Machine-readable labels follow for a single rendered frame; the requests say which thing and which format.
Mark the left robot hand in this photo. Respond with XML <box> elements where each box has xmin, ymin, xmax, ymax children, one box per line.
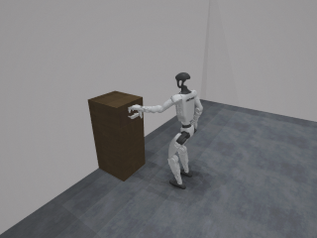
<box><xmin>128</xmin><ymin>104</ymin><xmax>143</xmax><ymax>118</ymax></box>

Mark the drawer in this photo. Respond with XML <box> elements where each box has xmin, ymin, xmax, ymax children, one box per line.
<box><xmin>118</xmin><ymin>102</ymin><xmax>142</xmax><ymax>129</ymax></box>

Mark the handle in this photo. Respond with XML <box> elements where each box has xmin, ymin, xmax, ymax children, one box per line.
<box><xmin>128</xmin><ymin>113</ymin><xmax>140</xmax><ymax>119</ymax></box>

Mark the right robot upper arm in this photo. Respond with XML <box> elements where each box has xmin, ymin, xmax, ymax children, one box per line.
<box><xmin>190</xmin><ymin>90</ymin><xmax>203</xmax><ymax>113</ymax></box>

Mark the right robot forearm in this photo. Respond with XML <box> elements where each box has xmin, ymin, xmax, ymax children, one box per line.
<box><xmin>192</xmin><ymin>110</ymin><xmax>203</xmax><ymax>124</ymax></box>

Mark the right robot hand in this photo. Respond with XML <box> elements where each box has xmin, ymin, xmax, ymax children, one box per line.
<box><xmin>190</xmin><ymin>122</ymin><xmax>198</xmax><ymax>129</ymax></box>

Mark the left robot forearm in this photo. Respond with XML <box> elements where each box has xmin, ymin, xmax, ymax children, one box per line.
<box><xmin>139</xmin><ymin>105</ymin><xmax>161</xmax><ymax>113</ymax></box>

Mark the humanoid robot torso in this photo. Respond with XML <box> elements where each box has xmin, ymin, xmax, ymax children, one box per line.
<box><xmin>175</xmin><ymin>89</ymin><xmax>195</xmax><ymax>139</ymax></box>

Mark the left robot foot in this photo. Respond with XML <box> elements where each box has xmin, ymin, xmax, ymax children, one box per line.
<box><xmin>169</xmin><ymin>179</ymin><xmax>186</xmax><ymax>189</ymax></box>

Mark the left robot upper arm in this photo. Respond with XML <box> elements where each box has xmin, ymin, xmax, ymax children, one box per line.
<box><xmin>158</xmin><ymin>94</ymin><xmax>182</xmax><ymax>113</ymax></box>

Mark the cabinet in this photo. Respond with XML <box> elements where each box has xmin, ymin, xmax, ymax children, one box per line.
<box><xmin>87</xmin><ymin>90</ymin><xmax>146</xmax><ymax>181</ymax></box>

